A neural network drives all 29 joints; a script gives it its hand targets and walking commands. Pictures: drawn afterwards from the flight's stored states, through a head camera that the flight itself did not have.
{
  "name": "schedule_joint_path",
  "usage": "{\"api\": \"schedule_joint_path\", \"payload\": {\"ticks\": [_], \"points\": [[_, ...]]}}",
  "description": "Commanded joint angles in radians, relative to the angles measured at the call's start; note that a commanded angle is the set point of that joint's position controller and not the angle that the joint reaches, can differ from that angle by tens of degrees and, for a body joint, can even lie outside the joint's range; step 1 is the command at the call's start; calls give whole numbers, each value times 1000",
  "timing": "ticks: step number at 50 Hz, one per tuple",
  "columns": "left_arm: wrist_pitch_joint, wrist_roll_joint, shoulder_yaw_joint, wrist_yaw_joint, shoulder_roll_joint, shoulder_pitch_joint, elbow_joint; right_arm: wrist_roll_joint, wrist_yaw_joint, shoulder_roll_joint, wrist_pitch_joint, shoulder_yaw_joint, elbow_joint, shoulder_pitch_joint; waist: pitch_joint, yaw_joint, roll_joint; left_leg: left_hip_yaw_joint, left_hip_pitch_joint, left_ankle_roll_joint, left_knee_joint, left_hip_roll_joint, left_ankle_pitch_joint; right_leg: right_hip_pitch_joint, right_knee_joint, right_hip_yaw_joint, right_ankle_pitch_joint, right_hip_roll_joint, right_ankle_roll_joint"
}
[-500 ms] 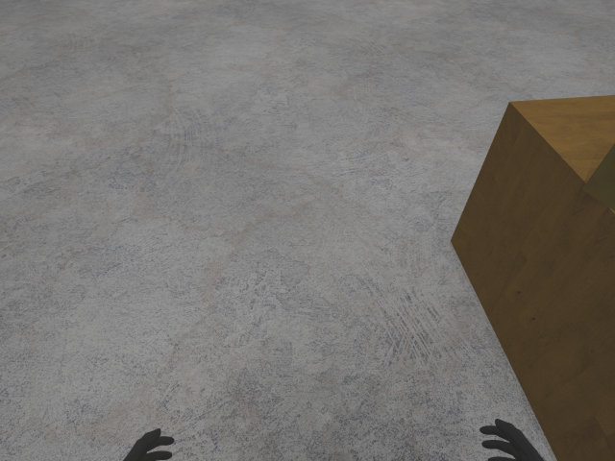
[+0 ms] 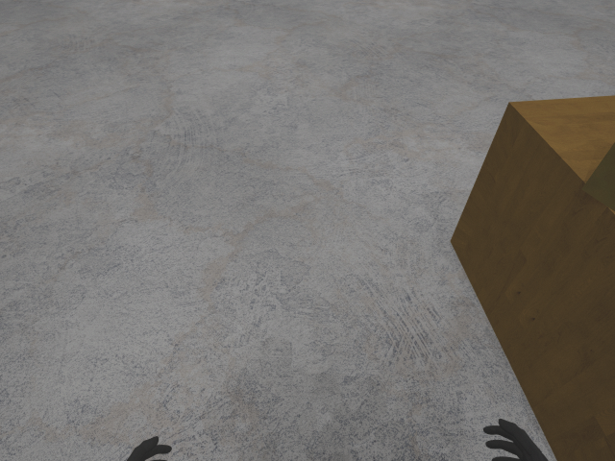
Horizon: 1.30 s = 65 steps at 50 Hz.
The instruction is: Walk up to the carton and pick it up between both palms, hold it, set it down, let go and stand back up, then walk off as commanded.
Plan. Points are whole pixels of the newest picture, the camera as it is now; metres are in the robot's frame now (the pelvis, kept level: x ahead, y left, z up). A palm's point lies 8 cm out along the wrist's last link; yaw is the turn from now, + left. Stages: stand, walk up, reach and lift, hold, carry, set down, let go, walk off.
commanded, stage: stand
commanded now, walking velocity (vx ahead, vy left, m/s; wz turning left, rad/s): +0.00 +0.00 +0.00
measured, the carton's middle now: out of the picture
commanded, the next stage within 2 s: walk up in 1.20 s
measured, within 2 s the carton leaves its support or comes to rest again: neither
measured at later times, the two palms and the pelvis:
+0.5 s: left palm out of the picture +0.10 +0.26 -0.10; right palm out of the picture +0.12 -0.27 -0.08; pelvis -0.01 +0.00 +0.00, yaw +0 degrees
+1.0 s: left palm out of the picture +0.09 +0.25 -0.10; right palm out of the picture +0.11 -0.28 -0.09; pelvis -0.02 -0.01 +0.00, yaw +0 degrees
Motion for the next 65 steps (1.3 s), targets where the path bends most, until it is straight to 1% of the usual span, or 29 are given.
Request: {"api": "schedule_joint_path", "payload": {"ticks": [1, 4, 7, 11, 13, 17, 19, 22, 24, 26, 27, 30, 33, 34, 37, 38, 39, 41, 42, 47, 49, 50, 51, 54, 56, 58, 63, 64, 65], "points": [[-42, 3, 89, 8, 255, -69, -43, 3, -13, -222, -43, -79, -16, -62, -78, 2, -12, -77, 54, 75, -111, 88, 282, 26, -80, 72, 279, -86, -75], [-39, 0, 83, 10, 247, -78, -39, 5, -12, -229, -41, -80, -16, -63, -63, 0, 12, -74, 55, 71, -114, 85, 279, 13, -90, 77, 265, -87, -80], [-42, 2, 86, 9, 255, -74, -32, 6, -10, -228, -43, -80, -7, -56, -79, -2, -10, -79, 68, 72, -114, 88, 269, 15, -97, 77, 263, -87, -79], [-41, -5, 87, 7, 251, -72, -29, 2, -13, -239, -42, -81, -3, -59, -75, 2, 12, -82, 75, 75, -123, 90, 298, 12, -84, 69, 274, -80, -76], [-39, -5, 85, 6, 250, -71, -23, 4, -14, -233, -43, -77, 1, -68, -66, 9, 7, -91, 65, 78, -137, 99, 275, 18, -96, 71, 252, -81, -75], [-38, 2, 86, 7, 263, -76, -17, 4, -11, -231, -42, -79, 12, -66, -48, 4, -3, -86, 50, 72, -146, 90, 227, 15, -110, 79, 232, -86, -75], [-38, -4, 84, 7, 253, -76, -11, 3, -11, -240, -44, -80, 13, -72, -58, 4, 9, -83, 60, 73, -143, 89, 226, 7, -117, 81, 220, -83, -77], [-40, -3, 81, 4, 264, -85, -11, 4, -11, -237, -39, -78, 18, -58, -44, -2, -17, -83, 55, 69, -152, 87, 206, 0, -129, 80, 193, -86, -75], [-39, -6, 84, 4, 256, -81, 0, 3, -11, -237, -42, -77, 26, -65, -40, 5, 14, -92, 51, 74, -159, 91, 214, -3, -125, 86, 200, -85, -75], [-39, 0, 83, 3, 257, -78, 6, 4, -10, -238, -40, -77, 28, -76, -48, 10, -2, -97, 39, 72, -168, 93, 204, 23, -123, 82, 199, -82, -75], [-36, 0, 84, 5, 264, -82, 6, 6, -9, -232, -39, -77, 26, -65, -34, -1, 0, -93, 37, 71, -171, 89, 186, 14, -135, 87, 189, -85, -73], [-38, -1, 82, 4, 269, -82, 16, 10, -9, -245, -41, -78, 38, -65, -44, -4, -25, -84, 55, 64, -165, 84, 192, 5, -154, 100, 181, -94, -78], [-40, -1, 79, 4, 253, -85, 20, 6, -10, -249, -38, -77, 46, -69, -33, 2, -17, -89, 51, 67, -165, 89, 201, 7, -156, 96, 189, -87, -73], [-43, -1, 78, 4, 261, -92, 20, 7, -10, -243, -38, -78, 48, -67, -26, -7, -17, -82, 58, 63, -168, 84, 197, 1, -164, 102, 194, -92, -74], [-41, -3, 77, 5, 266, -89, 31, 10, -8, -246, -37, -75, 61, -56, -35, -10, -27, -86, 67, 64, -170, 86, 213, 9, -168, 104, 210, -99, -77], [-41, -2, 77, 6, 255, -82, 30, 9, -9, -243, -38, -73, 60, -65, -40, -3, -17, -85, 72, 67, -166, 86, 212, 7, -166, 109, 203, -96, -78], [-40, -3, 78, 4, 269, -89, 35, 9, -10, -232, -37, -71, 63, -62, -38, -5, -36, -88, 61, 68, -167, 83, 207, 18, -169, 106, 199, -99, -79], [-41, -2, 79, 5, 273, -94, 37, 12, -9, -237, -36, -70, 73, -54, -25, -7, -30, -76, 71, 64, -160, 76, 215, -6, -177, 121, 196, -106, -77], [-40, -2, 77, 4, 271, -89, 40, 8, -7, -230, -36, -67, 77, -55, -26, -7, -19, -89, 68, 66, -171, 82, 216, -2, -177, 111, 184, -100, -75], [-37, -3, 78, 3, 270, -91, 53, 10, -10, -242, -36, -66, 83, -69, -16, 0, -32, -90, 54, 66, -181, 87, 205, 7, -187, 109, 181, -99, -76], [-39, -3, 74, 4, 266, -95, 58, 12, -8, -237, -35, -65, 90, -64, -17, -7, -38, -79, 68, 62, -179, 82, 199, 1, -199, 120, 174, -103, -75], [-39, 0, 76, 4, 270, -105, 56, 11, -9, -235, -35, -65, 89, -64, -15, -11, -33, -86, 69, 67, -187, 84, 184, -5, -200, 122, 156, -102, -76], [-37, -3, 74, 4, 262, -100, 62, 7, -6, -241, -37, -64, 97, -67, -16, -3, -19, -91, 65, 67, -194, 84, 187, 2, -190, 111, 168, -97, -73], [-38, -4, 73, 3, 269, -87, 72, 8, -7, -249, -33, -66, 104, -62, -4, -2, -19, -95, 61, 68, -203, 88, 176, 2, -202, 118, 161, -103, -72], [-37, 0, 73, 5, 274, -96, 76, 13, -7, -233, -34, -59, 110, -66, -14, -4, -44, -89, 63, 66, -192, 86, 191, 11, -210, 121, 170, -105, -74], [-39, -6, 74, 4, 275, -101, 77, 12, -8, -239, -33, -61, 114, -66, -22, -8, -31, -76, 83, 63, -188, 82, 202, 1, -214, 129, 175, -110, -73], [-42, -2, 72, 4, 272, -114, 90, 14, -8, -228, -32, -58, 126, -72, -26, -12, -66, -81, 92, 61, -187, 82, 211, 2, -232, 128, 179, -112, -72], [-43, -5, 72, 4, 275, -109, 91, 14, -8, -233, -31, -58, 127, -68, -15, -13, -46, -77, 93, 61, -192, 85, 217, -5, -240, 135, 178, -114, -70], [-41, -3, 73, 3, 280, -115, 96, 16, -8, -230, -29, -59, 130, -63, -23, -17, -61, -78, 93, 59, -200, 83, 205, 5, -237, 127, 171, -110, -70]]}}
